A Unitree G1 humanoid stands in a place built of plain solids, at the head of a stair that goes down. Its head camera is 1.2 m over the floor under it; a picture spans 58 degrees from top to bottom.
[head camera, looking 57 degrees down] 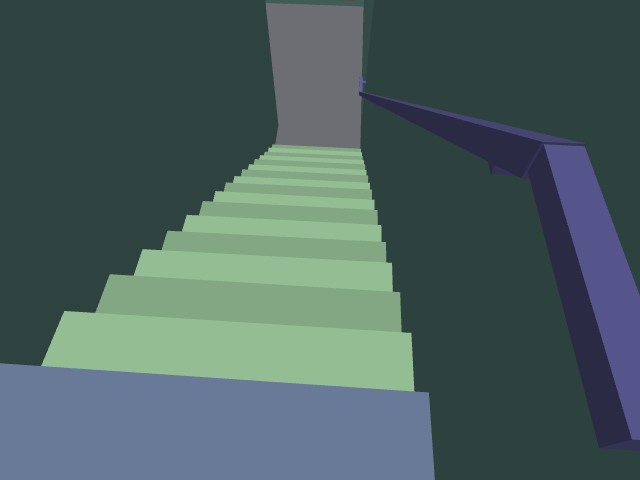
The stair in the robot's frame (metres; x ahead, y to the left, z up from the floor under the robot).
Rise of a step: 0.19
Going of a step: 0.24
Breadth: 1.20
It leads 4 degrees to the right of straight ahead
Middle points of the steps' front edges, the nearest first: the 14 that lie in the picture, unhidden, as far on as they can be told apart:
0.33 0.31 0.00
0.57 0.29 -0.20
0.82 0.27 -0.39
1.06 0.26 -0.58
1.30 0.24 -0.77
1.55 0.23 -0.96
1.81 0.21 -1.15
2.05 0.19 -1.34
2.30 0.18 -1.53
2.53 0.16 -1.71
2.78 0.14 -1.90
3.02 0.13 -2.09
3.26 0.11 -2.27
3.51 0.09 -2.46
